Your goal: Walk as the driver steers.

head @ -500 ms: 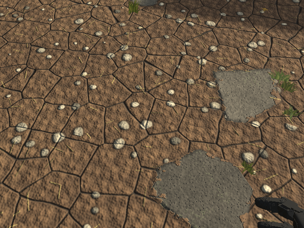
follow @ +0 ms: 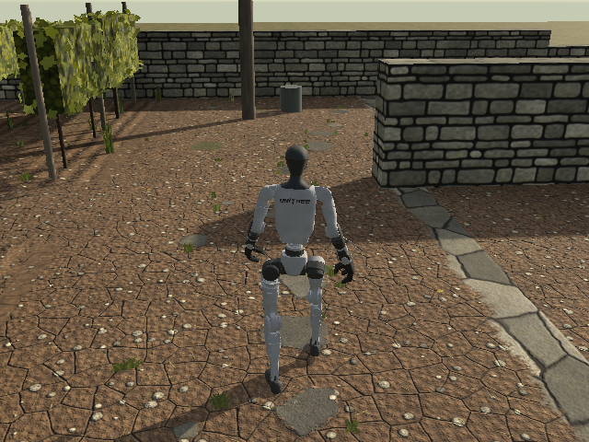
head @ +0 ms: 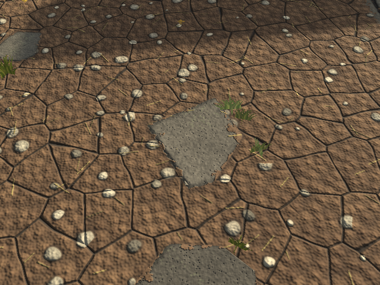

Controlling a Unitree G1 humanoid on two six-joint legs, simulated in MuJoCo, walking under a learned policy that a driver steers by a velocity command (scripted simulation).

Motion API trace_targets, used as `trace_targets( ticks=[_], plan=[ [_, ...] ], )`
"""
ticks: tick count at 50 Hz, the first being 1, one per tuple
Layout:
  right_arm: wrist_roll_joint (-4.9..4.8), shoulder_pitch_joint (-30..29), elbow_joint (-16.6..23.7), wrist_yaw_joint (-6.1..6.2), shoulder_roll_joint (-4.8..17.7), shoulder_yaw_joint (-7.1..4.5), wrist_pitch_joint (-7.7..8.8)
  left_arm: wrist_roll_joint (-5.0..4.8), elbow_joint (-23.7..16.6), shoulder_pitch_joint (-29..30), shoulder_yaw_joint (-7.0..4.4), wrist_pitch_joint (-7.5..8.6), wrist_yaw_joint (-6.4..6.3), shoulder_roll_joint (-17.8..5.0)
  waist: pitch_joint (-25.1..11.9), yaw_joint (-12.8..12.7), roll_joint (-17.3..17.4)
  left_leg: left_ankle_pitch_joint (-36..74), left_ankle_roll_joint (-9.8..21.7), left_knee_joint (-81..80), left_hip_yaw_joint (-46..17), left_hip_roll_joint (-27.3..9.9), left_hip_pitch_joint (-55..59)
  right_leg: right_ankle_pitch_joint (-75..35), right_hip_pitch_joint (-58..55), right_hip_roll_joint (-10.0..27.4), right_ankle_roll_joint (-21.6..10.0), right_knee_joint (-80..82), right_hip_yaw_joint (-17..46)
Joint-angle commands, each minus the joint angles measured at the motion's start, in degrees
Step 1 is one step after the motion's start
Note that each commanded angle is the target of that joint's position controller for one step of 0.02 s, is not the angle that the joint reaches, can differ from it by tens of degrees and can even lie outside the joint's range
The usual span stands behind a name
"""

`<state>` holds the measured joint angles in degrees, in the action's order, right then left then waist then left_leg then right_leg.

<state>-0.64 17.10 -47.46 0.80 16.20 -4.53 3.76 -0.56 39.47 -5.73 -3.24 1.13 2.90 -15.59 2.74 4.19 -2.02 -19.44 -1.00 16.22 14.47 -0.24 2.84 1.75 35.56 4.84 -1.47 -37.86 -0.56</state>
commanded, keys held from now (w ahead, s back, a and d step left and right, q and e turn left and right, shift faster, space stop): e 0.32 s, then q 0.68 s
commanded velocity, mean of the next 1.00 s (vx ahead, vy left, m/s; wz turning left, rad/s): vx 0.07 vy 0.00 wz -0.04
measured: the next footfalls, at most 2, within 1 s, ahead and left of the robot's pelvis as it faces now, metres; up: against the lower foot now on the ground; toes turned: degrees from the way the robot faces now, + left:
right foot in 0.06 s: +0.20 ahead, -0.11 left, +0.00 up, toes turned -4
left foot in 0.52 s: +0.25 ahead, +0.12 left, +0.00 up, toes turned -14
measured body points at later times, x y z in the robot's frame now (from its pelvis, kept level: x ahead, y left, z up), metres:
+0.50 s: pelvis +0.14 -0.02 +0.00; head +0.16 -0.03 +0.45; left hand +0.36 +0.21 -0.09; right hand +0.21 -0.31 -0.11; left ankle +0.21 +0.13 -0.72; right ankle +0.16 -0.11 -0.73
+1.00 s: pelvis +0.17 +0.03 +0.00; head +0.21 +0.04 +0.45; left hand +0.29 +0.32 -0.11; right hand +0.35 -0.24 -0.08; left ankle +0.17 +0.14 -0.71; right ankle +0.16 -0.11 -0.73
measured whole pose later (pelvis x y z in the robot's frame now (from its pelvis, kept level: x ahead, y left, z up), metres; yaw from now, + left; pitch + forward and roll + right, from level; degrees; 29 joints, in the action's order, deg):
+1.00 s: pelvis +0.17 +0.03 +0.00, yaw +2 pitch +2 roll -1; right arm -1.5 8.1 -36.5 -1.0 17.6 -4.3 -2.7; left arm -0.3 39.8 -10.2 -4.9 -1.5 -2.2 -16.7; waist 3.0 -1.5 -0.5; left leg -23.3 -2.2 46.9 0.8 -1.7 -24.3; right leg 16.1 14.8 3.4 0.9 -29.7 -5.6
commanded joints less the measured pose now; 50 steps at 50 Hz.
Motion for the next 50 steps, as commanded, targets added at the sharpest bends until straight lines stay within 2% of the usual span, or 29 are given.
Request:
trace_targets(
  ticks=[1,2,3,4,5,6,7,8,9,11,14,16,19,23,24,25,26,27,28,30,32,36,38,40,41,42,44,47,50],
  plan=[
    [-1.72,-4.37,4.15,0.94,12.04,-3.08,-0.66,0.23,-3.9,-4.41,-2.67,0.3,0.61,-6.8,-3.86,-5.93,7.52,55.3,6.54,10.88,-3.17,-14.62,-1.16,5.06,-10.03,-5.15,-2.94,2.68,-4.55],
    [-2.08,-5.36,4.53,0.96,11.23,-2.79,-0.97,0.25,-2.1,-11.75,-4.19,0.27,0.16,-9.38,-7.62,-10.0,5.84,53.36,4.59,21.34,-2.01,-12.35,-3.61,0.34,-19.8,-7.58,-4.78,7.47,-4.98],
    [-0.74,-3.08,4.9,0.78,9.22,-2.01,-0.61,0.39,-1.17,-17.0,-5.8,-0.09,-1.22,-13.87,-11.42,-12.03,-0.68,35.77,0.63,36.91,-1.45,-8.68,-14.1,-18.48,-33.34,-3.75,-7.48,9.69,2.19],
    [3.31,3.07,6.6,-0.03,1.91,0.19,-0.05,0.88,-2.56,-14.41,-6.06,-0.53,-2.39,-19.6,-16.49,-4.47,-15.98,-21.0,-3.5,58.33,-4.49,0.84,-35.35,-46.95,-50.24,10.59,-16.58,3.34,23.46],
    [1.71,4.66,6.17,-0.7,5.66,0.37,0.68,1.47,-5.78,-14.25,-5.26,0.26,-1.55,-17.79,-30.88,-7.35,-9.14,-23.56,-3.4,67.36,-18.69,3.01,-38.71,-35.01,-54.05,17.66,-24.36,10.03,39.85],
    [-0.51,-2.39,7.27,-0.72,8.85,-0.55,0.58,1.0,-6.28,-11.83,-4.58,0.63,-0.99,-14.41,-25.46,-9.1,-2.16,-17.38,-2.16,66.56,-20.6,0.45,-41.47,-26.11,-49.46,14.37,-21.63,13.36,33.5],
    [-0.41,-5.6,8.36,-0.1,8.21,-0.34,0.28,-0.23,-5.84,-8.61,-4.0,0.77,-1.1,-12.13,-17.27,-7.47,0.31,-11.81,-1.64,61.88,-19.44,-1.33,-43.82,-18.37,-41.74,11.26,-18.48,14.93,28.05],
    [0.62,-6.39,7.75,0.75,8.12,-0.41,-0.32,-0.67,-6.04,-6.0,-3.4,0.58,-1.49,-10.29,-12.5,-5.85,1.98,-8.46,-1.85,58.08,-19.53,-3.17,-42.48,-14.69,-34.22,9.13,-16.35,16.42,25.04],
    [1.04,-5.85,7.89,1.16,8.76,-0.73,-1.1,-0.15,-6.52,-4.12,-3.15,0.3,-1.92,-9.63,-10.59,-3.96,0.59,-6.31,-1.79,55.16,-19.97,-3.81,-38.73,-13.84,-27.72,7.61,-15.44,17.92,23.08],
    [1.34,-4.32,7.63,1.33,7.95,-0.73,-2.15,1.11,-7.19,-2.67,-3.27,0.05,-2.37,-10.01,-10.23,-2.25,-1.3,-4.4,-2.16,51.35,-19.21,-2.84,-34.0,-16.36,-21.41,5.81,-14.86,19.02,20.76],
    [1.67,-5.26,7.71,1.76,6.2,-0.13,-2.64,0.72,-6.77,-3.74,-3.75,-0.38,-3.47,-11.35,-11.68,-2.53,-1.54,-1.65,-3.64,43.99,-19.22,-1.45,-33.5,-18.04,-20.45,4.27,-14.33,18.15,19.14],
    [1.46,-7.07,8.12,1.79,5.97,0.03,-3.09,0.2,-6.93,-3.73,-3.82,-1.22,-4.25,-11.57,-12.11,-3.18,-2.32,1.36,-4.3,39.96,-20.0,-0.97,-33.67,-9.41,-20.59,3.34,-13.14,18.22,20.24],
    [0.81,-7.68,7.58,1.43,5.53,0.35,-3.63,0.9,-6.98,-2.31,-2.65,-1.92,-4.71,-9.01,-11.34,-4.06,-4.28,5.38,-4.49,34.37,-19.31,-2.28,-30.97,2.23,-19.17,2.82,-11.47,18.86,18.82],
    [0.91,-8.65,7.59,0.5,3.97,1.11,-2.89,2.29,-4.41,-3.22,-0.39,-1.54,-3.51,-4.66,-9.53,-5.37,-5.6,5.1,-2.93,23.72,-17.94,-3.38,-21.5,6.15,-17.31,3.59,-10.94,17.62,17.63],
    [0.92,-7.88,7.34,0.17,3.6,1.19,-2.56,2.29,-3.76,-2.88,-0.04,-1.38,-3.19,-4.45,-8.71,-4.48,-5.19,7.13,-2.0,18.23,-16.86,-2.69,-18.19,6.82,-16.75,3.26,-10.05,16.45,16.86],
    [1.22,-7.64,7.28,-0.1,3.7,1.23,-2.31,2.22,-2.84,-3.92,0.29,-1.13,-2.94,-4.03,-7.55,-3.93,-4.36,11.48,-0.92,11.36,-16.38,-2.15,-15.18,7.63,-16.53,2.11,-8.15,15.4,15.97],
    [1.96,-8.48,8.03,-0.11,5.89,0.99,-2.14,2.49,-2.04,-6.16,0.45,-0.65,-2.92,-3.79,-6.84,-4.93,-2.12,18.69,0.49,8.96,-20.06,-4.62,-13.53,9.57,-16.66,0.03,-5.26,13.46,14.91],
    [2.12,-10.25,9.42,0.16,10.96,0.07,-2.23,3.06,-1.86,-9.62,-0.16,-0.27,-3.08,-5.47,-5.98,-8.71,4.83,28.2,3.29,9.81,-25.42,-9.1,-14.73,14.56,-16.61,-4.49,-2.8,9.28,11.17],
    [1.57,-11.41,8.74,0.06,11.1,-0.33,-2.51,2.87,-1.95,-9.67,-0.27,-0.07,-3.32,-5.22,-5.93,-9.77,11.3,21.79,6.28,8.63,-27.26,-9.5,-18.78,14.61,-19.33,-7.3,-0.53,8.54,6.0],
    [0.87,-10.45,8.92,-0.29,8.57,-0.05,-2.62,2.2,-2.9,-3.76,-1.01,-0.75,-4.13,-6.92,-4.62,-6.56,10.93,13.15,6.31,6.17,-29.85,-8.53,-23.17,11.84,-22.54,-7.07,0.33,6.39,4.11],
    [0.46,-9.83,9.44,-0.33,9.44,-0.45,-2.43,1.91,-3.38,-3.45,-1.32,-1.81,-4.55,-6.14,-4.19,-6.12,11.84,13.92,6.14,7.07,-31.03,-8.0,-23.28,11.11,-22.36,-6.87,-0.29,5.64,3.6],
    [-0.14,-8.46,11.1,0.43,8.81,-0.92,-3.31,1.46,-3.65,-4.18,-2.1,-1.8,-4.37,-4.86,-6.25,-5.1,8.2,15.9,6.11,11.68,-31.4,-5.62,-23.49,9.18,-23.61,-5.41,-1.47,6.59,3.51],
    [-0.34,-8.46,12.42,0.54,7.86,-0.87,-3.81,1.4,-3.68,-4.91,-2.81,-1.8,-4.3,-5.8,-6.62,-4.63,2.46,13.26,4.11,17.25,-27.78,-2.06,-26.67,6.75,-25.6,-1.42,-3.83,10.55,7.41],
    [-0.02,-7.31,13.28,0.14,6.49,-0.64,-4.26,1.59,-3.56,-6.02,-3.49,-1.69,-4.49,-8.01,-6.84,-4.17,-6.59,2.93,0.99,27.67,-20.78,1.9,-32.8,-2.91,-29.41,10.2,-10.64,15.71,18.27],
    [0.18,-7.42,13.54,-0.17,7.02,-0.99,-4.45,1.55,-4.17,-5.11,-3.32,-1.32,-4.89,-7.72,-7.46,-4.51,-9.4,-10.65,0.01,37.23,-18.62,1.05,-35.11,-10.3,-29.96,16.4,-14.83,16.58,22.66],
    [0.09,-8.72,14.09,-0.44,8.28,-1.63,-4.69,1.64,-4.54,-5.64,-3.09,-0.87,-5.21,-7.61,-6.98,-5.46,-6.41,-15.75,-0.71,46.46,-19.08,-0.33,-37.79,-16.45,-30.1,19.13,-17.23,16.94,23.87],
    [-0.6,-8.64,14.07,-0.61,6.67,-1.45,-5.54,0.91,-4.56,-2.79,-3.4,-0.52,-5.48,-8.78,-5.21,-4.02,-2.22,-12.8,-1.42,46.28,-19.6,-3.08,-39.32,-15.76,-29.88,16.12,-14.15,16.61,16.92],
    [-0.81,-9.49,14.77,-1.43,4.36,-0.34,-5.82,0.62,-4.12,-1.07,-4.08,-1.63,-5.42,-10.4,-6.1,-4.9,-5.66,-6.23,-1.78,35.35,-14.25,-2.56,-30.72,-17.3,-27.12,10.55,-10.53,15.62,6.03],
    [-1.04,-7.22,14.92,-2.46,5.81,-1.16,-6.06,-0.56,-3.27,-2.15,-4.26,-2.26,-5.17,-10.79,-8.44,-4.19,-7.05,1.96,-0.49,21.45,-10.25,0.09,-22.65,-13.7,-27.99,10.37,-8.47,11.75,2.16]
  ],
)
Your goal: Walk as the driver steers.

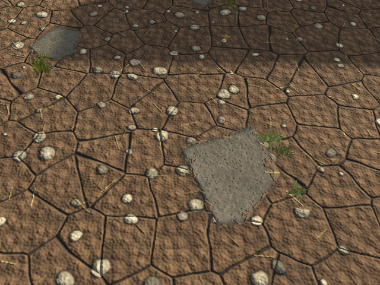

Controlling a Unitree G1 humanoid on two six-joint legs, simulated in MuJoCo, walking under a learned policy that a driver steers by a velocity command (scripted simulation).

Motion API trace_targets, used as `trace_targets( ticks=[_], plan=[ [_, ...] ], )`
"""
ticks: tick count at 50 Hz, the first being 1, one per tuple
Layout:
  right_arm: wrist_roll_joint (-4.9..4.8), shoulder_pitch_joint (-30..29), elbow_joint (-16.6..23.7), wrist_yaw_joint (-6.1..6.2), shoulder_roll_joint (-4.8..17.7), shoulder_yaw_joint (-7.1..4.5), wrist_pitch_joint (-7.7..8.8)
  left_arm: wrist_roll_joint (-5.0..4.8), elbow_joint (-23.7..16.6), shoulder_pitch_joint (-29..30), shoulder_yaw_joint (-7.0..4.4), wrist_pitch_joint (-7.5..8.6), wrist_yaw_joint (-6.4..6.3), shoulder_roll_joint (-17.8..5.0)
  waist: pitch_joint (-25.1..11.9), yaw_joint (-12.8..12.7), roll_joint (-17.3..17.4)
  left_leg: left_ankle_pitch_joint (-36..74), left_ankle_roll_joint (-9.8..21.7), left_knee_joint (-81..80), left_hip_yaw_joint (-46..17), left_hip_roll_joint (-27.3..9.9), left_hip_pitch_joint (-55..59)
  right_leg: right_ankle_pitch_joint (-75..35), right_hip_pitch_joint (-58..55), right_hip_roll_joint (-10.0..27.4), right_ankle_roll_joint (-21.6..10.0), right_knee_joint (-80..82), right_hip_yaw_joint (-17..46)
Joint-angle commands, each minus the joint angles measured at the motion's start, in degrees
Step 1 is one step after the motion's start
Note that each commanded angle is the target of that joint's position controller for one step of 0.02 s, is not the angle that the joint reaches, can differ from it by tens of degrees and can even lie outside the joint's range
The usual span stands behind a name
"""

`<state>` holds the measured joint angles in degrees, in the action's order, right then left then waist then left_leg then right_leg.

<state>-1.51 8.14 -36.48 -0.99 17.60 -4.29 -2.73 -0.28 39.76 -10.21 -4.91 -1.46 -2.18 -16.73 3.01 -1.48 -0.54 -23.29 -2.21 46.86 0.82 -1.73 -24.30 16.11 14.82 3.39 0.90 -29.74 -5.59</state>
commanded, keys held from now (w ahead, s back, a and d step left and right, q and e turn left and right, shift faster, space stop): q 0.12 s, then no key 0.12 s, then w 0.14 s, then w+e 0.62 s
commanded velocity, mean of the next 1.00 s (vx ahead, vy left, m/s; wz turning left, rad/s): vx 0.27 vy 0.00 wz -0.05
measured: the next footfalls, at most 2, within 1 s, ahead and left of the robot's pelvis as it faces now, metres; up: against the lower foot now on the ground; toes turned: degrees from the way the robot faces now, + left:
left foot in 0.04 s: +0.05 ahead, +0.12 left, +0.00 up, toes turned +3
right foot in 0.62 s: +0.12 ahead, -0.09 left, +0.00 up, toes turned +5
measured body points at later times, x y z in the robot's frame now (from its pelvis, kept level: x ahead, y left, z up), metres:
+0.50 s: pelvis +0.03 +0.04 +0.01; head +0.04 +0.04 +0.46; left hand +0.14 +0.33 -0.09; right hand +0.19 -0.22 -0.08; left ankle +0.01 +0.12 -0.73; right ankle +0.06 -0.11 -0.71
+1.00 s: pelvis +0.24 +0.02 +0.00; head +0.28 +0.00 +0.45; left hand +0.24 +0.31 -0.11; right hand +0.47 -0.23 -0.06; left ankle +0.41 +0.14 -0.71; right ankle +0.08 -0.10 -0.73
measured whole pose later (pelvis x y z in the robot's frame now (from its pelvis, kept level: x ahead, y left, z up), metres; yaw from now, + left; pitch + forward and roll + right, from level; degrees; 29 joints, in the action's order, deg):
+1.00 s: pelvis +0.24 +0.02 +0.00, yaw -7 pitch +3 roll +1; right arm -0.7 0.0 -35.3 -2.3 16.3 -2.2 6.3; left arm -1.8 45.2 -26.3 -3.3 1.9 -1.5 -16.2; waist 2.0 -6.1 1.9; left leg -0.7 -1.8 28.5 -3.7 0.8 -31.3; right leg 22.8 -1.5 -2.3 -2.2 -19.2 11.1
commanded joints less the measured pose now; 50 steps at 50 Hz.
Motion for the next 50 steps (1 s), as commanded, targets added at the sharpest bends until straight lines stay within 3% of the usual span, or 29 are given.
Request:
trace_targets(
  ticks=[1,2,3,4,5,6,7,8,12,15,17,21,25,28,30,31,32,33,34,35,37,40,43,46,48,50],
  plan=[
    [0.16,3.94,3.24,-0.62,4.7,-1.83,0.27,-1.52,-3.23,2.14,-2.45,0.47,0.03,-9.14,-9.11,2.57,-7.66,11.0,2.01,-15.71,4.57,3.17,9.22,-23.96,-5.48,11.13,-8.87,0.55,5.49],
    [0.59,5.56,3.09,-0.05,6.45,-2.61,0.25,-1.34,-1.87,-1.15,-2.06,0.82,0.39,-7.36,-8.82,2.65,-3.07,18.23,4.03,-21.61,1.05,3.0,15.75,-15.59,-0.37,8.77,-5.03,-6.03,1.99],
    [0.77,6.81,4.58,0.96,13.6,-4.27,0.47,1.51,-3.12,-1.92,-1.09,0.91,0.67,-4.15,-8.0,1.39,13.18,38.87,9.83,-24.76,-20.03,-11.06,24.97,10.49,15.74,2.34,1.2,-23.11,-3.01],
    [3.1,6.71,6.32,0.49,16.14,-4.07,1.63,2.18,-6.08,3.43,-0.75,1.32,0.37,-4.33,-10.75,3.71,17.67,50.01,22.4,-25.11,-34.54,-21.95,23.19,25.25,24.76,-4.12,3.42,-35.82,5.18],
    [3.69,7.11,6.03,0.02,13.58,-3.51,2.73,0.99,-6.04,5.8,-1.37,1.31,0.1,-6.75,-11.93,5.65,10.37,44.7,23.46,-26.14,-31.7,-19.96,22.59,23.09,25.38,-2.96,3.26,-41.19,9.87],
    [3.02,4.83,5.47,0.13,11.95,-2.95,3.4,0.35,-5.42,5.75,-1.61,1.14,-0.16,-7.27,-9.12,3.72,8.03,39.81,19.98,-25.68,-26.61,-16.23,20.79,17.87,25.77,-2.06,2.62,-41.07,10.47],
    [1.9,2.06,5.49,0.68,10.18,-2.55,3.3,0.65,-3.78,4.26,-1.81,0.89,-0.7,-7.24,-8.59,2.24,5.15,35.44,16.74,-25.2,-23.06,-13.39,20.2,13.18,25.66,-1.03,2.75,-39.18,10.59],
    [1.08,0.14,5.7,1.14,8.62,-1.84,3.01,0.86,-3.11,3.46,-1.98,0.56,-0.96,-7.68,-8.34,1.42,5.85,35.95,15.36,-25.09,-20.81,-11.96,18.59,10.21,23.9,-0.68,3.2,-37.64,10.56],
    [1.8,0.41,5.1,2.09,6.64,-0.74,2.8,0.09,-1.48,1.88,-1.16,0.28,-0.37,-5.23,-10.12,0.95,6.61,36.17,14.94,-25.99,-16.82,-9.28,17.31,4.14,17.77,-1.96,4.41,-33.26,9.32],
    [1.31,3.44,3.62,2.42,6.8,-0.79,2.75,-0.03,-1.88,4.06,-0.5,0.75,0.38,-4.6,-8.65,3.23,8.9,4.57,14.91,-31.7,-19.88,-8.23,17.6,1.26,16.91,-1.48,3.99,-22.24,8.16],
    [1.66,4.29,2.79,2.35,7.52,-0.84,3.01,-0.4,-2.4,5.76,-0.45,1.7,1.01,-5.3,-5.33,4.21,10.6,-3.82,15.35,-34.69,-23.41,-9.54,16.63,1.92,16.62,-1.37,3.2,-16.81,8.0],
    [1.46,6.0,1.23,1.92,8.84,-1.13,3.99,-0.82,-1.83,6.21,-0.06,3.96,2.03,-5.19,-2.93,5.52,8.57,-5.97,15.72,-35.81,-24.35,-11.22,17.51,2.62,15.21,-0.87,0.99,-9.67,7.12],
    [1.21,6.79,-0.15,1.2,9.28,-1.23,4.98,-1.38,-1.5,5.6,0.68,5.21,3.05,-4.48,-1.61,5.49,7.41,-6.65,15.63,-36.47,-22.38,-12.04,16.16,3.01,12.14,-0.89,-2.03,-5.75,5.78],
    [0.52,5.2,-0.62,0.67,9.18,-1.25,5.09,-1.39,-0.34,2.48,1.08,5.65,3.61,-4.03,-2.13,2.86,5.76,-5.79,14.21,-34.7,-17.7,-10.97,12.46,-1.25,3.79,-2.04,-4.43,0.67,3.52],
    [0.84,4.63,-0.76,0.43,7.3,-0.68,5.25,-1.37,1.94,-3.29,0.8,5.54,3.44,-4.65,-3.8,0.09,4.36,-4.85,12.02,-29.48,-13.06,-8.3,7.27,-1.15,-6.19,-3.32,-5.83,2.82,3.22],
    [1.5,3.17,-0.18,0.31,4.64,0.23,5.65,-1.77,3.21,-8.57,0.27,5.51,3.03,-6.37,-4.89,-2.13,1.74,-1.37,9.53,-21.63,-8.75,-5.55,2.18,1.26,-12.92,0.07,-7.65,4.75,8.75],
    [2.29,1.19,2.62,0.09,1.09,1.21,6.83,-1.38,3.85,-13.55,-1.19,5.49,2.57,-12.48,-5.93,-2.36,-10.58,1.17,4.43,-3.34,1.14,2.79,-10.11,10.75,-20.85,10.09,-13.8,11.56,28.24],
    [1.5,-2.17,4.63,0.39,4.77,0.41,8.15,-0.89,3.89,-17.02,-2.02,5.83,3.2,-14.53,-3.41,-5.09,-14.51,-8.68,2.66,9.25,-1.09,5.34,-23.16,16.47,-23.93,17.32,-20.78,18.49,46.43],
    [0.18,-1.42,4.43,0.1,7.28,-0.35,9.11,-0.46,3.04,-14.96,-1.13,6.33,3.24,-11.73,-1.05,-3.72,-9.46,-6.74,3.13,14.73,-4.92,1.98,-27.76,17.27,-24.02,17.35,-20.5,18.59,45.34],
    [0.09,-0.9,3.62,-0.31,7.18,-0.28,9.63,-0.3,2.06,-13.15,-0.55,6.52,3.18,-9.61,-0.21,-2.82,-7.53,-1.55,3.42,15.67,-5.38,0.4,-28.52,13.95,-23.51,14.53,-18.79,18.35,40.3],
    [1.92,-2.23,3.59,-0.56,6.91,-0.48,10.11,-0.5,1.14,-11.34,0.07,6.05,2.85,-8.08,0.28,-1.71,-4.01,5.43,2.67,11.41,-4.71,-1.26,-26.81,1.39,-20.78,11.22,-16.34,18.36,33.04],
    [2.07,-4.23,4.08,-0.96,3.96,0.2,9.91,-0.64,0.63,-11.04,0.19,5.05,1.7,-7.96,-0.22,-0.86,-4.84,12.38,-0.06,2.17,-2.29,0.13,-19.55,-11.73,-14.42,6.79,-14.84,19.13,25.02],
    [1.65,-9.67,5.06,-1.12,1.5,1.21,9.8,-0.73,0.96,-12.01,-0.36,4.54,0.72,-9.23,0.81,-2.38,-5.52,21.64,-1.35,-9.98,-1.09,2.61,-10.24,-14.39,-6.33,3.39,-12.7,18.44,20.21],
    [0.84,-12.88,5.93,-1.35,2.58,0.91,9.84,-1.48,1.86,-14.72,-0.79,4.33,0.46,-9.89,0.92,-3.2,-6.12,25.75,-1.08,-15.93,-2.42,3.67,-4.33,-12.79,-4.59,4.73,-11.78,17.32,22.78],
    [0.49,-11.97,5.8,-1.18,4.34,0.2,9.94,-1.84,1.98,-14.33,-1.1,4.23,0.3,-10.13,0.63,-1.89,-6.8,25.05,0.02,-18.01,-4.38,2.93,-2.25,-13.66,-7.1,6.45,-10.51,15.37,25.43],
    [0.44,-8.55,5.15,-0.82,6.12,-0.69,10.14,-1.61,1.79,-13.42,-1.44,3.85,0.36,-10.17,-0.86,0.34,-7.76,20.8,1.88,-18.98,-3.91,2.89,2.35,-20.54,-9.16,7.05,-9.34,11.0,26.5]
  ],
)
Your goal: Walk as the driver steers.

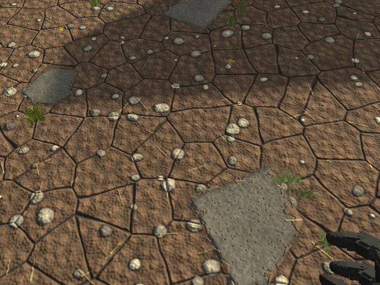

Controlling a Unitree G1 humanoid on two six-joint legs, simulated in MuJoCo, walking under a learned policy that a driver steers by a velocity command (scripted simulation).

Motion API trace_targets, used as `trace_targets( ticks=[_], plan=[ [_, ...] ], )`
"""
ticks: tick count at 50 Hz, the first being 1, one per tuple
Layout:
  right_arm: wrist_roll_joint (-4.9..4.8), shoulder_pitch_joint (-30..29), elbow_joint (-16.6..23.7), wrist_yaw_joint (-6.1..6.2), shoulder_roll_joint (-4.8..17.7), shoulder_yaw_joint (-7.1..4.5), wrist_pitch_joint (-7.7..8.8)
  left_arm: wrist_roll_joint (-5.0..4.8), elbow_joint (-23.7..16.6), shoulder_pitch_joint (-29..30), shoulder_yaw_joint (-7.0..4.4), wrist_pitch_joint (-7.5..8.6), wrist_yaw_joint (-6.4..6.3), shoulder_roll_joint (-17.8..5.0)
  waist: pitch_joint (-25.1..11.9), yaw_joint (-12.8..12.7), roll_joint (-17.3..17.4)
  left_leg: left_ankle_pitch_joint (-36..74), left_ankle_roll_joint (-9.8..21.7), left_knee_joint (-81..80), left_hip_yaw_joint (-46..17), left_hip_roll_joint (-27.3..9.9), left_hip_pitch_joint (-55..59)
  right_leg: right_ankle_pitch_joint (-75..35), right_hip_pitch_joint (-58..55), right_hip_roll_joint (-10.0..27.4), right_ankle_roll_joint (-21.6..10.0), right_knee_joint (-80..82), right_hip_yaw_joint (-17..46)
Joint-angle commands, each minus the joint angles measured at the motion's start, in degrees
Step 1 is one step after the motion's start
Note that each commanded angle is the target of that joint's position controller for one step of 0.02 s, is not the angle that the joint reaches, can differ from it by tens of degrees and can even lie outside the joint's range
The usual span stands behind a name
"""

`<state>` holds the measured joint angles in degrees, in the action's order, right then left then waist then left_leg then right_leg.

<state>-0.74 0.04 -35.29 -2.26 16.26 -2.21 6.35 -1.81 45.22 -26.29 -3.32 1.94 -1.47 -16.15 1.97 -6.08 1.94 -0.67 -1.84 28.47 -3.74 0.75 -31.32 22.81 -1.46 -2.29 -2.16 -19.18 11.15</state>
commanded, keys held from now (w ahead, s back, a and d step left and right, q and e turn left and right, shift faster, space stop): w+e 0.02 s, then w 0.48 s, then w+q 0.50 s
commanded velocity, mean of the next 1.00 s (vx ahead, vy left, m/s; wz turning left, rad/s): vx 0.49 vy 0.00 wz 0.04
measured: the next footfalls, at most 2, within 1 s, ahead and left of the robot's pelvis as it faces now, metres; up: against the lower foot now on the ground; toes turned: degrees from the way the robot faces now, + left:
left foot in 0.04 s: +0.20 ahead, +0.13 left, +0.00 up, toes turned -5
right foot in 0.52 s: +0.44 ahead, -0.16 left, +0.00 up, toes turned -8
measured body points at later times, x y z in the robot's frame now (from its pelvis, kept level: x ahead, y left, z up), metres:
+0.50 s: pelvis +0.28 -0.02 +0.00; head +0.31 -0.04 +0.45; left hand +0.55 +0.16 -0.06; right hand +0.23 -0.31 -0.13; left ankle +0.16 +0.13 -0.73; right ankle +0.40 -0.15 -0.73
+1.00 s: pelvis +0.54 -0.06 +0.00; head +0.57 -0.05 +0.44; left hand +0.54 +0.23 -0.13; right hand +0.77 -0.27 -0.10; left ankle +0.70 +0.08 -0.71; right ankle +0.40 -0.16 -0.73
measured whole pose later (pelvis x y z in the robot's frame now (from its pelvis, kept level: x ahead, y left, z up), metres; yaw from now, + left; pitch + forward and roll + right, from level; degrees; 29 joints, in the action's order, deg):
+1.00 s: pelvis +0.54 -0.06 +0.00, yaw +6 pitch +1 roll -2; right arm -1.2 5.3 -39.6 -3.6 14.8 -2.2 1.8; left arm -0.4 47.9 -19.2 -3.7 3.6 -0.5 -16.4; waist 2.4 -4.4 1.8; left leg -1.8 2.8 36.2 1.6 -3.5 -35.0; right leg 21.1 -6.8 -1.1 -0.1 -13.3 -14.7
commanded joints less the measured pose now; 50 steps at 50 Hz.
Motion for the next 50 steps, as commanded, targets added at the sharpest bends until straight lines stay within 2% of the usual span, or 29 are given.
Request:
trace_targets(
  ticks=[1,2,3,4,5,6,7,8,9,11,14,17,21,23,24,25,26,27,28,29,30,31,32,35,39,43,47,48,50],
  plan=[
    [-0.13,4.89,2.64,0.92,8.88,-3.71,1.14,0.19,-4.09,3.41,-2.83,0.3,-0.19,-9.94,-3.19,7.86,-9.9,-2.18,3.14,-2.4,1.9,0.84,17.04,-34.3,7.52,10.43,-4.94,-5.86,8.32],
    [0.42,12.97,1.25,1.37,10.64,-4.53,1.13,1.06,-4.96,4.04,-2.09,0.22,0.08,-7.95,-10.38,11.8,-8.75,-2.52,5.78,-0.95,-0.35,-3.03,29.74,-34.05,11.3,7.45,-3.24,-17.32,5.96],
    [1.54,21.87,0.24,1.82,14.04,-5.13,0.7,2.21,-6.53,1.61,-0.65,0.35,-0.02,-3.08,-20.67,13.29,1.07,-9.96,10.25,-0.31,-15.27,-14.35,47.71,-18.25,23.11,1.91,-1.01,-35.76,1.26],
    [1.84,22.93,-1.82,0.7,15.54,-5.22,0.31,-0.15,-6.8,-6.9,0.4,1.17,0.23,-0.45,-25.41,8.36,21.26,-22.53,17.59,-10.02,-42.95,-24.35,55.62,11.53,38.11,-3.01,1.18,-50.82,-0.34],
    [0.79,20.36,-1.33,0.66,9.06,-3.87,0.18,-1.23,-4.81,-4.29,-0.83,1.19,0.31,-6.57,-16.94,9.54,12.32,-30.09,15.98,-12.4,-40.47,-22.29,49.71,7.79,43.15,1.2,1.44,-56.13,0.81],
    [0.39,17.46,-1.45,0.95,6.66,-3.25,-0.15,-0.9,-5.78,2.68,-1.27,1.23,0.56,-8.69,-9.07,10.41,5.72,-25.56,14.22,-12.44,-29.44,-19.76,41.56,2.72,43.74,3.25,1.35,-55.54,-1.65],
    [0.91,15.15,-1.79,0.92,6.49,-3.03,-0.37,0.02,-6.74,6.79,-1.11,1.5,0.48,-7.98,-5.49,9.35,0.85,-17.78,13.68,-13.18,-23.39,-17.44,34.45,-0.68,41.98,5.11,1.16,-53.55,-3.1],
    [1.39,13.97,-2.35,0.88,5.63,-2.77,-0.44,0.68,-7.43,9.05,-1.24,1.72,0.67,-7.43,-3.11,8.35,0.79,-11.31,13.99,-14.35,-19.19,-15.67,29.8,-2.58,40.78,6.47,1.05,-50.79,-3.34],
    [1.77,13.25,-2.73,0.99,5.01,-2.48,-0.24,0.58,-7.56,8.93,-1.15,1.63,1.01,-6.53,-2.7,6.95,2.3,-7.89,14.02,-15.68,-16.1,-14.36,26.83,-3.69,38.49,7.64,0.85,-48.87,-3.52],
    [0.96,13.4,-3.98,1.02,4.85,-2.48,0.31,0.63,-7.51,8.72,-0.45,1.32,1.37,-4.21,-2.34,5.89,3.62,-4.16,15.29,-17.92,-12.78,-13.9,24.44,-3.74,37.42,8.39,1.17,-44.32,-5.11],
    [0.11,13.88,-5.43,1.22,7.71,-3.19,0.42,1.7,-9.39,14.07,0.75,1.6,1.82,-2.55,0.02,6.52,2.03,-1.57,16.22,-20.85,-8.37,-13.94,22.16,-9.6,38.17,9.49,2.19,-33.43,-6.97],
    [-0.33,14.65,-6.32,1.3,9.5,-3.46,-0.15,1.43,-10.3,19.3,1.33,2.41,2.62,-2.5,0.75,8.26,1.55,0.12,14.44,-21.16,-3.0,-11.77,20.6,-19.44,33.74,8.06,2.32,-21.84,-9.07],
    [-1.17,19.24,-8.82,1.31,11.19,-3.71,-1.06,0.79,-12.46,25.28,0.96,2.69,3.3,-4.22,1.51,9.9,1.57,-0.31,12.65,-19.5,-2.68,-13.98,24.94,-22.34,31.54,6.43,1.26,-14.6,-9.67],
    [-1.23,20.18,-9.74,1.5,11.9,-3.85,-1.83,0.85,-12.96,25.55,0.49,2.78,3.53,-5.24,1.16,9.05,1.79,2.78,11.5,-16.84,-2.76,-15.2,28.24,-19.27,29.7,5.49,-0.14,-12.22,-10.39],
    [-1.23,19.71,-9.93,1.65,12.24,-3.83,-2.23,0.99,-12.46,23.14,-0.03,2.82,3.52,-6.0,-0.21,7.08,1.94,8.67,10.54,-13.29,-1.74,-14.72,28.89,-18.49,25.45,4.32,-1.07,-10.46,-11.59],
    [-1.12,19.75,-10.08,1.79,11.5,-3.45,-2.52,1.25,-10.76,17.42,-1.13,2.71,3.25,-7.7,-3.91,3.99,1.28,16.69,9.15,-5.55,0.63,-12.52,28.08,-18.0,16.82,2.72,-2.41,-9.13,-13.04],
    [-0.48,20.37,-9.77,1.91,9.17,-2.41,-2.53,1.49,-8.77,8.68,-2.52,2.57,2.65,-10.53,-9.71,0.02,-0.13,14.89,7.11,6.74,2.53,-9.51,21.7,-17.99,3.13,5.36,-4.42,-9.86,-10.33],
    [0.63,24.41,-7.61,1.74,3.4,-0.35,-1.83,2.84,-8.42,1.26,-3.89,2.19,1.97,-16.94,-19.17,-0.48,-12.35,-7.43,2.86,30.01,5.76,-2.39,1.99,-13.63,-17.94,21.45,-11.71,-9.03,12.01],
    [-0.39,25.19,-8.06,1.77,3.78,-0.18,-0.98,2.2,-7.85,-0.55,-3.32,1.98,2.18,-14.64,-23.88,-0.86,-17.57,-32.44,2.21,41.24,-1.16,1.68,-7.77,-3.7,-20.5,26.55,-15.76,0.35,30.17],
    [-1.95,21.12,-7.57,1.61,9.26,-1.83,-0.69,1.86,-7.78,2.49,-2.14,2.18,2.35,-11.06,-15.0,-1.02,-11.54,-29.76,2.88,45.52,-3.83,-1.51,-12.95,0.94,-13.86,24.83,-13.1,1.86,23.81],
    [-2.22,17.55,-6.51,1.57,9.34,-1.91,-0.71,1.74,-7.95,5.98,-1.47,2.33,2.39,-9.06,-9.36,0.5,-9.66,-24.64,3.42,44.12,-2.29,-4.26,-13.32,-0.65,-6.8,22.58,-11.2,2.88,15.65],
    [-1.46,16.06,-6.4,1.72,8.54,-1.91,-1.12,1.97,-7.81,9.56,-0.87,2.61,2.58,-7.13,-5.48,2.39,-7.54,-20.43,3.11,41.12,-1.57,-6.14,-11.5,-4.77,-0.1,20.05,-10.14,4.87,9.94],
    [-0.9,16.63,-6.77,1.86,8.04,-2.24,-1.89,2.32,-7.8,12.02,-0.53,3.16,2.7,-5.65,-3.59,4.3,-8.45,-17.13,2.79,38.51,-2.07,-7.72,-8.47,-8.85,4.65,18.15,-9.23,6.86,5.3],
    [-1.0,18.7,-7.85,1.96,4.98,-1.98,-3.9,2.78,-6.41,14.0,-0.93,4.76,2.65,-5.38,-2.01,6.69,-7.29,-11.54,1.43,36.91,-2.55,-7.99,-4.45,-18.5,10.36,16.82,-9.26,11.0,-3.37],
    [-0.62,14.05,-6.26,1.81,3.94,-1.92,-4.06,2.98,-4.04,12.8,-1.52,5.09,1.81,-6.43,0.17,6.05,-5.07,-1.0,0.74,26.67,-3.67,-7.23,-8.43,-26.11,7.96,15.86,-8.55,12.26,-11.74],
    [-0.33,6.32,-3.65,0.29,2.19,-1.01,-3.63,2.42,-2.32,10.6,-2.04,4.41,1.05,-8.34,2.73,2.99,-3.78,6.33,1.64,14.22,1.21,-6.56,-6.92,-27.24,5.66,15.81,-7.23,13.17,-17.67],
    [-0.48,0.18,0.06,-1.15,2.01,-0.67,-3.58,1.42,-0.02,6.77,-2.68,2.64,0.83,-9.76,4.68,1.05,-3.21,1.85,3.86,8.31,4.16,-5.81,-10.43,-32.54,-3.23,18.34,-6.7,9.93,-20.0],
    [-0.51,-0.43,0.88,-1.51,2.24,-0.76,-3.58,1.19,0.25,6.61,-2.82,2.11,0.75,-10.12,4.47,1.35,-3.57,-0.62,4.64,7.51,5.27,-5.17,-10.13,-36.74,-5.02,18.77,-6.3,8.13,-20.66],
    [-0.55,1.16,1.77,-1.92,3.68,-1.52,-3.81,0.95,0.04,7.49,-3.23,1.19,0.28,-11.67,1.51,3.51,-5.71,-6.3,6.74,7.2,8.7,-1.88,-4.57,-55.5,-6.95,18.75,-5.08,1.54,-22.37]
  ],
)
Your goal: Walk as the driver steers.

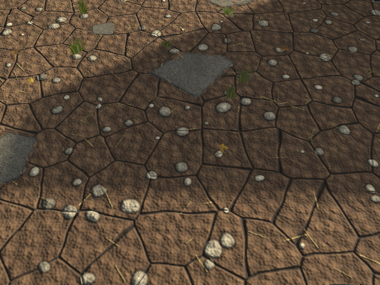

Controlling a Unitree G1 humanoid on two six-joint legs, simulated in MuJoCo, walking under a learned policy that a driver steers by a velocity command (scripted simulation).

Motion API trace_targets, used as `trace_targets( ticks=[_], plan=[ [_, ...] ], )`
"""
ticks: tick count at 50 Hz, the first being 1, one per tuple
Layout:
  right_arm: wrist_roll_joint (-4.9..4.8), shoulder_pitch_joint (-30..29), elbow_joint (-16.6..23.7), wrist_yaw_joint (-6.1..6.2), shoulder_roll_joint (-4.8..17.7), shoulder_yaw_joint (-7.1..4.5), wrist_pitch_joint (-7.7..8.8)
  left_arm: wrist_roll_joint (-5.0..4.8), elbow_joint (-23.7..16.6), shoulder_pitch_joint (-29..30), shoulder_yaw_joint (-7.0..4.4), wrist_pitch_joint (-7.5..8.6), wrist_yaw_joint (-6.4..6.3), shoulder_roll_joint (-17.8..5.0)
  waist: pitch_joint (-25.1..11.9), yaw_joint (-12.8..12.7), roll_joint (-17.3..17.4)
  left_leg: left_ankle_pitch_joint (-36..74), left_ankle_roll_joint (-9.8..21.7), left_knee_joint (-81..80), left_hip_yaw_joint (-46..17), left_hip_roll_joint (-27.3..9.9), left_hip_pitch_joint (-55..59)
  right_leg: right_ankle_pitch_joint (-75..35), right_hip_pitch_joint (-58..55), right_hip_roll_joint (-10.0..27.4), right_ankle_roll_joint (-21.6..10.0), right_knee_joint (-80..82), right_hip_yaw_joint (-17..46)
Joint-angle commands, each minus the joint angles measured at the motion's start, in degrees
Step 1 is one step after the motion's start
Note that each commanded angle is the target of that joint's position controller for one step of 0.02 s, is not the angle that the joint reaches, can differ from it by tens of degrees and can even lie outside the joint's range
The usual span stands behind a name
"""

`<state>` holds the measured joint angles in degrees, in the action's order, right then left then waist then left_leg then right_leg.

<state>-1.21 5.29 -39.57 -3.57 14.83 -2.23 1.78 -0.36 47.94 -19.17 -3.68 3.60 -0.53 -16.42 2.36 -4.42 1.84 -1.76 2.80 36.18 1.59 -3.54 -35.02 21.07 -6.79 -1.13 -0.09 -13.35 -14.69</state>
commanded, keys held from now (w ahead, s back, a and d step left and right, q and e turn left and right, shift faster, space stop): q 0.26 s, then no key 0.60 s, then w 0.14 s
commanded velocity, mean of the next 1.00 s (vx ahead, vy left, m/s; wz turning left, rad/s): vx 0.14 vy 0.00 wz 0.27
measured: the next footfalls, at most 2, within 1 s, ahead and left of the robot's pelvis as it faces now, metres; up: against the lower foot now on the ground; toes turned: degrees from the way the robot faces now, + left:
left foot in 0.06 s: +0.22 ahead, +0.11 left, +0.00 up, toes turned +10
right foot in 0.52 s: +0.35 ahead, -0.09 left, +0.00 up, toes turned +16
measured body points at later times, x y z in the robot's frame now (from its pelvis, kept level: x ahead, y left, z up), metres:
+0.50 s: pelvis +0.20 +0.01 +0.00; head +0.23 +0.02 +0.45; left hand +0.30 +0.30 -0.10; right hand +0.40 -0.23 -0.09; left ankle +0.17 +0.10 -0.73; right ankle +0.31 -0.11 -0.72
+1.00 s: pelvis +0.26 +0.00 +0.00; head +0.26 +0.00 +0.45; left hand +0.33 +0.28 -0.11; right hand +0.41 -0.24 -0.13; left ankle +0.18 +0.11 -0.73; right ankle +0.31 -0.11 -0.73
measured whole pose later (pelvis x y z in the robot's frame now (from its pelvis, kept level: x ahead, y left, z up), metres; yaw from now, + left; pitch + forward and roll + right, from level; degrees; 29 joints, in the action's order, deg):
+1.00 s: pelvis +0.26 +0.00 +0.00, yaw +15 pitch -1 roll +0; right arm -0.3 15.6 -48.2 1.6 14.2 -2.1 -0.7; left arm -0.3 44.8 -9.9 -1.5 1.6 -0.2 -14.2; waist -0.1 0.3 -0.1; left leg -23.4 1.0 33.9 -5.4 1.6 -10.1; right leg 18.3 17.0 -1.4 -1.8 -34.8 0.4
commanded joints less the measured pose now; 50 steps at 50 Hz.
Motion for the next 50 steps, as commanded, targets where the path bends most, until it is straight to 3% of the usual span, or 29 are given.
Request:
trace_targets(
  ticks=[1,2,3,4,5,6,7,8,9,10,11,14,18,23,25,26,27,28,29,32,34,36,40,43,44,47,50],
  plan=[
    [0.13,-0.44,5.62,-0.57,6.56,-2.33,0.58,-0.55,-3.1,1.32,-3.06,-1.06,-1.08,-12.13,-1.22,4.3,-6.84,-8.0,3.2,-0.28,5.07,4.87,4.1,-64.75,-1.56,17.02,-6.35,-11.0,2.86],
    [0.25,6.88,4.05,-0.19,9.09,-3.75,0.57,-0.59,-3.59,2.24,-3.05,-1.59,-1.46,-12.32,-5.25,8.3,-6.72,-6.66,4.66,-2.29,5.58,7.37,13.53,-68.7,1.01,15.5,-5.0,-21.48,2.26],
    [0.57,15.24,2.24,0.83,12.27,-5.43,0.45,-0.85,-4.36,3.27,-2.65,-1.36,-1.73,-11.68,-9.57,13.12,-4.43,2.56,6.95,-7.71,1.98,7.05,28.47,-59.66,10.11,12.59,-2.04,-35.71,1.61],
    [1.21,16.63,2.17,2.18,18.95,-6.56,0.1,1.88,-7.08,-2.06,-0.49,-0.18,-1.03,-4.23,-15.94,8.01,10.94,22.5,15.54,-3.87,-21.96,-8.86,52.25,-5.46,35.69,3.72,2.48,-57.98,2.93],
    [1.5,15.72,5.07,2.07,18.35,-6.0,0.5,1.45,-7.61,-2.7,0.3,1.66,-0.12,-5.71,-28.59,8.49,9.26,26.16,25.08,-10.27,-45.18,-18.88,60.1,18.02,44.11,-3.54,3.91,-71.76,16.41],
    [1.48,13.79,5.46,1.76,14.94,-5.04,0.65,-0.56,-8.47,3.31,-0.9,2.32,0.37,-9.73,-25.26,10.77,2.06,30.98,21.71,-11.25,-35.45,-16.3,56.14,13.98,46.59,0.71,2.92,-71.44,21.71],
    [0.62,11.08,5.15,1.83,12.74,-4.59,0.91,-1.0,-9.89,6.31,-0.47,2.56,0.11,-8.75,-16.97,9.08,-0.13,30.69,18.69,-11.45,-27.21,-13.08,47.95,9.74,47.76,2.94,2.24,-66.47,20.48],
    [-0.1,8.22,5.16,2.06,11.28,-4.26,0.84,0.02,-9.38,6.94,-0.59,2.28,-0.59,-8.26,-11.0,6.84,-3.58,28.54,16.11,-12.93,-22.86,-10.18,39.5,6.84,47.24,4.61,2.71,-61.95,19.38],
    [-0.04,6.04,5.7,2.46,10.04,-3.85,0.63,0.69,-9.35,6.47,-1.05,1.55,-1.02,-9.05,-8.82,4.95,-2.66,27.58,15.08,-14.77,-20.32,-8.43,32.81,4.49,43.84,5.75,3.04,-58.73,19.44],
    [0.78,4.83,6.2,2.64,10.23,-3.82,0.37,0.78,-9.32,5.55,-1.14,0.65,-1.06,-8.97,-7.89,3.49,-1.14,27.97,14.74,-16.22,-19.3,-7.27,27.67,2.98,40.39,5.63,3.51,-57.05,19.39],
    [1.16,4.21,6.13,2.78,10.67,-4.05,0.31,0.99,-9.2,4.46,-0.94,-0.01,-1.16,-7.95,-7.92,2.67,-0.39,29.99,14.94,-16.76,-18.43,-6.63,25.08,2.16,38.96,5.23,4.34,-54.65,18.9],
    [1.1,4.21,5.17,3.71,11.87,-4.39,-0.22,1.2,-9.04,4.5,-0.19,-0.98,-1.62,-5.82,-9.42,2.26,0.96,33.66,13.94,-15.87,-14.93,-4.88,21.79,-1.81,37.48,3.8,6.18,-45.49,17.84],
    [0.78,4.24,4.05,4.93,10.91,-3.74,-1.77,0.75,-9.51,8.76,0.33,-1.39,-1.11,-5.09,-11.24,4.24,3.73,24.56,10.64,-14.67,-13.27,-3.16,20.98,-12.36,33.54,3.28,6.38,-34.85,17.73],
    [1.33,5.02,2.44,4.58,9.74,-2.7,-2.34,0.61,-10.85,12.76,-0.11,-1.06,-0.23,-6.31,-8.61,6.09,5.34,14.33,9.84,-11.22,-18.37,-5.43,23.02,-10.03,30.56,2.5,4.11,-24.84,18.07],
    [0.81,3.65,2.09,4.56,8.14,-1.83,-2.26,0.97,-10.38,10.68,-0.22,-0.32,0.13,-5.64,-7.56,3.74,5.24,8.84,7.28,-8.01,-19.46,-3.88,22.15,-17.45,23.86,2.22,1.58,-13.18,17.27],
    [1.39,5.73,1.65,4.54,6.11,-1.11,-1.84,1.94,-10.7,10.47,-0.32,0.13,0.01,-6.9,-7.61,4.13,2.81,2.89,4.19,-5.98,-18.92,-1.01,20.03,-30.09,18.12,6.31,-0.34,-9.14,21.24],
    [2.88,10.69,1.42,4.42,4.68,-0.63,-1.27,2.84,-11.76,10.92,-0.88,0.1,-0.42,-10.88,-10.13,7.85,-6.87,-12.37,0.95,-0.06,-14.28,4.38,16.54,-48.31,11.71,15.2,-4.94,-11.38,29.08],
    [2.32,13.21,0.46,4.64,5.04,-0.72,-1.33,3.21,-10.74,11.36,0.0,-0.47,-0.46,-7.24,-11.52,8.6,-13.24,-25.55,-2.27,2.67,-10.43,6.57,15.2,-48.66,12.13,19.98,-12.88,-11.08,34.71],
    [2.32,11.02,0.55,4.88,7.33,-1.08,-1.78,2.28,-10.47,11.5,0.91,-0.68,-0.09,-4.18,-10.79,7.27,-13.01,-25.52,-3.95,2.92,-9.11,4.63,16.01,-42.59,14.17,19.98,-14.62,-9.48,36.65],
    [2.0,8.43,-0.43,4.95,6.53,-1.27,-3.92,1.15,-10.03,13.89,0.83,-1.24,0.51,-5.17,-8.67,7.27,-11.05,-14.21,-4.45,-6.4,-8.57,3.12,22.09,-27.77,18.74,13.03,-8.0,-9.69,29.38],
    [2.14,7.03,-0.96,4.54,7.24,-1.27,-4.64,1.29,-9.76,12.59,0.75,-1.13,0.85,-5.52,-5.74,5.38,-7.01,-10.29,-2.73,-8.86,-9.09,3.05,23.22,-14.79,21.76,7.78,-3.44,-9.83,23.75],
    [2.02,6.59,-1.64,4.45,6.24,-1.11,-4.28,1.48,-9.66,13.26,0.82,-0.89,0.96,-5.27,-4.86,5.15,-5.19,-10.37,-1.12,-9.24,-9.37,2.91,21.41,-13.28,20.02,6.05,-2.06,-11.07,21.4],
    [2.0,6.35,-3.13,4.78,6.02,-1.19,-3.09,0.91,-8.83,12.51,0.94,-0.91,0.44,-4.04,-6.25,4.27,-2.18,-4.65,-1.47,-9.8,-9.9,2.29,21.37,-22.02,16.14,5.34,-2.86,-14.31,19.95],
    [1.82,6.7,-4.26,5.0,5.56,-1.14,-2.91,0.88,-8.16,12.86,0.87,-1.38,0.34,-3.72,-5.54,4.22,-1.37,-4.55,-1.76,-10.13,-9.88,2.35,21.22,-21.88,15.71,4.85,-2.93,-14.61,19.53],
    [1.78,7.9,-5.07,5.09,5.05,-1.04,-2.97,0.97,-7.58,12.43,1.0,-1.58,0.37,-3.17,-6.23,4.43,-1.38,-9.55,-1.62,-10.79,-9.44,2.76,21.64,-16.16,15.59,4.12,-2.87,-14.28,18.9],
    [1.17,9.24,-5.77,5.35,6.01,-1.38,-2.72,0.22,-6.88,12.3,0.45,-2.07,0.12,-4.5,-0.23,4.41,-1.07,-30.68,0.92,-11.21,-9.3,3.61,16.2,9.77,20.5,2.28,-4.07,-13.71,18.89],
    [0.38,10.61,-5.4,5.28,5.39,-1.17,-0.25,-0.57,-6.49,10.86,0.41,-0.28,0.15,-4.31,4.17,4.54,-1.96,-35.14,2.97,-10.65,-10.93,2.3,12.99,16.27,23.39,3.92,-6.5,-12.97,22.75]
  ],
)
